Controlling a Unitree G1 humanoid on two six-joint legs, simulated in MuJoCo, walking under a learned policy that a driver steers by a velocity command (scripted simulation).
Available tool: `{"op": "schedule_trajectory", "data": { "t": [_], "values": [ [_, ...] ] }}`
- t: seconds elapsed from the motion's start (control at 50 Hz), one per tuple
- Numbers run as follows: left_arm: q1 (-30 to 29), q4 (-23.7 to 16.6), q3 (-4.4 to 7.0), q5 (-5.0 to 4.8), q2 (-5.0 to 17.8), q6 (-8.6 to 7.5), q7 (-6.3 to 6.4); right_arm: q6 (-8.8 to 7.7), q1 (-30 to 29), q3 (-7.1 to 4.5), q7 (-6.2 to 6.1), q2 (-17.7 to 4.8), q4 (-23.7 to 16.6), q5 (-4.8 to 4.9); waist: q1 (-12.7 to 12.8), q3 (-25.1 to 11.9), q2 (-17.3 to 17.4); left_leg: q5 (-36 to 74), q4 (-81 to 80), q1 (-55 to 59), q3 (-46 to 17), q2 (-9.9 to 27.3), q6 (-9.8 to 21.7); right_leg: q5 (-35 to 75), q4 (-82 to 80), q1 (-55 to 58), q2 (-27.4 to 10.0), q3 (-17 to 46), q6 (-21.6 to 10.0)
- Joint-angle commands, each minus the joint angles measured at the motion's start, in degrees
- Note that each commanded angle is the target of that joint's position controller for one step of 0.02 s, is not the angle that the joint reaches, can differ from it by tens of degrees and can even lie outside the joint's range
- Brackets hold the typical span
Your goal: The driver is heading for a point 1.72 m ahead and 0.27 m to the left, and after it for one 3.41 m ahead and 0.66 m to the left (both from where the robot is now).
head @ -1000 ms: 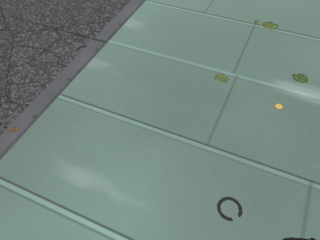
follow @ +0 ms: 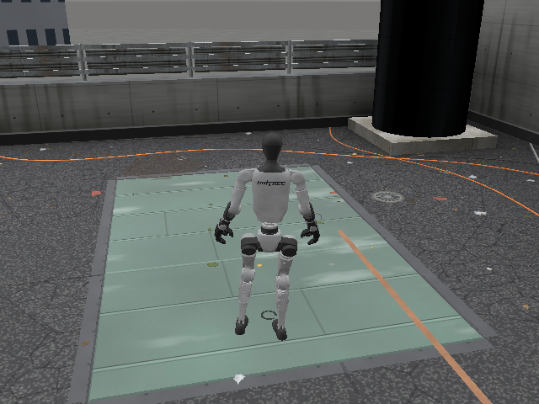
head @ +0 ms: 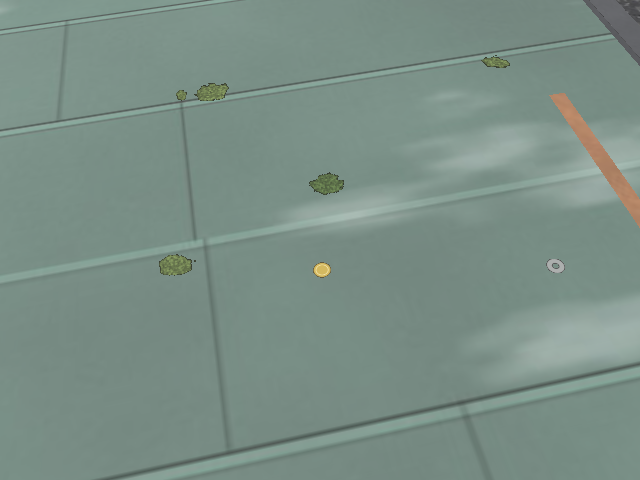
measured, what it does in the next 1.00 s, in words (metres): steps on the spot: left foot, then right foot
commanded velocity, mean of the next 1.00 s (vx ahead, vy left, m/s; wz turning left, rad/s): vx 0.01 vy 0.00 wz -0.11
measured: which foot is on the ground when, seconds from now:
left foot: up 0.00-0.10, down 0.12-1.00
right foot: down 0.00-0.12, up 0.14-0.38, down 0.40-1.00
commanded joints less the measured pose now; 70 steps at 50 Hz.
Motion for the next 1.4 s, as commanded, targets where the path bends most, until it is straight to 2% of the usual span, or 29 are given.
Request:
{"op": "schedule_trajectory", "data": {
  "t": [0.02,0.06,0.08,0.1,0.12,0.14,0.16,0.18,0.2,0.22,0.26,0.3,0.32,0.34,0.36,0.38,0.4,0.42,0.44,0.46,0.48,0.52,0.62,0.78,1.02,1.36,1.38,1.4],
  "values": [
    [-1.28,-4.28,1.99,0.33,7.84,-0.25,0.1,-1.04,0.88,-1.24,0.32,-5.0,-3.34,0.22,-0.21,-8.96,-9.32,-0.55,-4.25,5.81,1.54,-0.37,0.34,0.91,-6.72,6.83,-14.96,16.05,-8.55],
    [-1.09,-4.06,1.43,0.25,7.02,-0.04,-0.21,-1.64,1.56,-1.24,0.9,-4.76,-3.53,0.25,-0.47,-9.21,-9.61,-0.63,-10.27,9.31,2.52,-0.68,1.56,5.91,-4.13,8.37,-15.16,17.24,-8.12],
    [-1.69,-4.03,1.06,-0.04,6.46,0.13,-0.26,-1.97,2.96,-1.2,1.29,-4.28,-3.2,0.17,-1.71,-9.02,-9.37,3.18,-16.78,13.02,3.37,-0.82,2.62,7.38,-2.57,8.0,-14.3,16.95,-7.04],
    [-0.67,-3.58,0.68,-0.26,5.56,0.19,-0.23,-2.26,3.96,-1.31,1.6,-4.7,-3.06,-0.3,-2.35,-8.39,-8.32,9.92,-23.71,17.63,2.6,0.61,4.1,5.5,-1.02,6.51,-12.59,16.09,-4.88],
    [1.55,-3.52,0.01,0.43,3.57,-0.02,-0.22,-2.32,4.23,-1.87,1.51,-8.17,-3.75,-1.49,-0.83,-8.76,-1.48,16.77,-26.51,21.97,-4.92,9.01,7.15,-3.38,5.09,3.2,-8.7,11.87,-1.33],
    [4.26,-3.97,0.09,0.26,3.18,-0.51,-0.42,-1.81,1.48,-2.45,1.27,-11.24,-3.53,-2.36,3.35,-6.13,12.08,25.98,-27.49,21.49,-13.65,16.07,14.65,-17.77,10.31,-2.71,-0.86,2.1,2.01],
    [1.76,-3.98,0.75,1.07,6.49,-1.03,-0.38,-1.83,1.51,-1.53,1.18,-6.9,-4.05,-2.4,0.22,-6.69,13.07,26.02,-28.93,19.47,-18.45,19.96,19.74,-24.06,16.93,-2.5,-2.68,0.87,4.69],
    [-0.38,-3.95,1.65,0.53,8.64,-1.05,-0.37,-1.94,1.83,-1.34,1.1,-6.3,-4.09,-1.75,-1.21,-6.29,10.78,26.0,-28.38,20.7,-17.41,18.93,20.04,-24.8,22.95,-3.75,-3.33,0.63,6.0],
    [-0.68,-3.13,1.88,0.17,8.14,-0.67,-0.19,-1.92,2.02,-1.62,0.97,-7.11,-3.8,-1.03,-1.44,-6.19,8.52,26.84,-27.39,22.06,-15.02,17.18,19.01,-24.78,27.06,-5.34,-3.4,0.42,7.11],
    [-0.48,-2.76,1.83,0.21,7.38,-0.19,-0.08,-1.91,1.95,-1.72,0.84,-7.47,-3.64,-0.21,-1.55,-5.72,7.57,28.32,-26.55,23.21,-13.19,16.36,18.18,-23.87,29.42,-6.72,-4.08,0.61,8.03],
    [0.4,-1.83,0.65,-0.08,3.53,0.37,-0.26,-1.33,0.75,-1.36,0.9,-6.41,-3.22,0.1,-0.59,-5.7,6.71,31.83,-25.2,22.74,-7.5,12.73,15.99,-22.14,24.84,-3.76,-5.42,-1.4,9.06],
    [-1.07,-1.62,-0.51,-0.25,0.63,0.19,-0.59,-0.41,0.9,-1.21,1.18,-5.43,-2.8,0.02,-1.75,-6.65,9.47,33.71,-24.11,23.13,-3.96,9.92,14.89,-18.94,14.74,1.42,-6.17,-4.76,9.36],
    [-1.47,-1.41,-0.47,-0.53,0.7,0.14,-0.7,-0.04,2.05,-1.2,1.25,-5.49,-2.35,0.08,-2.38,-7.26,10.57,33.67,-23.6,24.08,-3.94,9.79,15.1,-16.35,10.01,3.51,-6.19,-5.57,9.29],
    [-0.66,-0.73,-0.28,-0.72,1.0,0.15,-0.81,0.2,2.29,-1.12,1.34,-5.56,-2.08,0.36,-1.88,-7.56,10.83,31.95,-22.85,24.23,-3.67,9.36,14.83,-11.59,3.57,6.4,-6.03,-6.43,8.84],
    [0.38,0.15,-0.2,-0.61,1.19,0.13,-0.91,0.25,2.64,-0.92,1.47,-5.24,-1.79,0.76,-1.2,-7.31,10.41,28.72,-22.52,23.45,-3.31,8.68,13.82,-4.47,-4.69,10.15,-5.63,-7.29,7.93],
    [-0.03,0.26,-0.07,-0.09,2.38,0.16,-0.92,-0.15,4.52,-0.71,1.6,-4.79,-1.24,0.81,-1.84,-7.18,9.14,23.84,-22.98,21.58,-3.67,8.21,11.78,0.58,-7.88,14.03,-6.54,-5.63,6.66],
    [-0.3,-0.44,0.29,0.55,5.09,0.25,-0.57,-0.89,5.54,-0.32,1.94,-4.23,-1.04,0.01,-2.68,-8.06,5.02,17.39,-22.24,18.03,-2.71,7.2,8.8,8.3,-6.3,18.64,-10.61,-1.52,4.98],
    [-1.01,-0.12,1.0,0.85,8.31,0.44,-0.3,-1.82,7.68,-0.12,2.51,-3.68,-0.89,-0.92,-5.39,-8.2,-3.13,10.76,-21.76,16.02,1.49,3.1,6.0,11.27,-2.01,18.47,-13.15,0.74,2.11],
    [-1.07,0.53,0.47,1.15,5.06,0.29,-0.79,-2.12,5.53,0.22,2.5,-3.08,-0.33,-1.19,-3.66,-8.18,-5.66,6.24,-21.52,19.72,4.07,1.62,3.62,1.93,-2.71,13.17,-12.44,0.59,0.68],
    [-1.43,0.63,-0.15,1.44,3.04,-0.04,-1.15,-2.0,2.86,0.01,2.41,-4.16,-0.28,-1.05,-2.56,-5.65,-4.15,6.09,-20.72,19.98,4.45,1.35,2.68,-2.28,-3.92,10.65,-11.63,0.68,0.91],
    [-1.46,1.12,-0.29,1.6,3.0,-0.44,-1.14,-1.72,1.95,0.02,2.11,-3.76,-0.13,-0.84,-2.46,-4.41,-3.82,6.86,-20.29,20.1,4.59,1.42,2.77,-3.35,-4.43,9.12,-11.27,0.46,1.59],
    [-1.21,1.82,-0.4,1.27,3.34,-1.35,-1.04,-1.02,2.69,0.03,1.51,-3.67,0.38,-0.65,-2.73,-2.31,-5.08,8.21,-20.21,19.96,4.27,1.53,3.03,-2.47,-4.62,7.54,-10.97,0.3,2.26],
    [0.2,3.54,-0.95,1.0,2.46,-2.09,-0.53,-0.69,3.87,-0.08,0.73,-3.26,2.87,-0.42,-2.68,-1.06,-4.06,8.2,-20.56,20.54,4.31,1.46,2.54,-3.59,-4.87,6.71,-10.52,0.23,2.55],
    [1.51,6.84,-1.25,0.73,1.66,-2.59,-0.36,-0.47,5.16,-0.41,0.07,-3.46,7.31,-0.13,-2.49,-1.22,-1.86,9.64,-21.28,21.33,4.32,1.6,1.82,-1.94,-4.8,8.05,-9.72,-0.61,2.43],
    [3.11,13.18,-1.54,0.36,1.12,-2.66,-0.04,-0.08,7.07,-0.42,-0.74,-3.25,13.26,0.17,-2.45,-0.68,-1.38,10.62,-22.06,21.65,4.75,1.36,2.13,0.19,-4.97,9.25,-8.43,-2.53,2.86],
    [5.54,20.51,-2.37,0.06,0.56,-2.5,0.47,0.29,9.41,0.28,-1.11,-1.54,18.08,0.31,-2.21,0.67,-0.88,10.05,-22.66,21.33,5.48,0.64,2.77,-0.82,-5.44,8.92,-7.56,-4.12,3.48],
    [6.56,21.31,-2.48,0.05,0.2,-2.4,0.56,0.36,10.46,0.5,-1.13,-0.76,18.76,0.32,-2.18,-0.54,-1.29,4.87,-22.38,21.72,6.48,-0.23,2.87,-6.87,-6.09,9.37,-7.15,-4.43,3.27],
    [6.88,21.61,-2.22,-0.29,0.96,-2.17,0.75,0.45,10.62,0.49,-1.21,-0.61,19.0,0.64,-1.92,0.29,-2.11,-3.27,-20.58,20.3,8.11,-1.81,3.31,-17.44,-6.69,8.53,-6.82,-4.15,2.39]
  ]
}}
